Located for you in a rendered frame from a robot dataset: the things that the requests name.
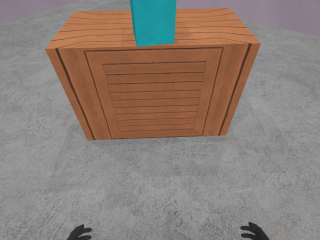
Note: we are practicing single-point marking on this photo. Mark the pedestal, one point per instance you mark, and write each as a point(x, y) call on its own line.
point(189, 88)

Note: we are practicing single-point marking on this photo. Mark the robot right hand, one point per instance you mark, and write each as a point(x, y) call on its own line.
point(254, 228)

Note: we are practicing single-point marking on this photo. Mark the carton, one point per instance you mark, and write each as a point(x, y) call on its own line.
point(153, 21)

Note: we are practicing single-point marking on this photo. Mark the robot left hand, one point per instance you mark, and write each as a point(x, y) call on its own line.
point(79, 231)

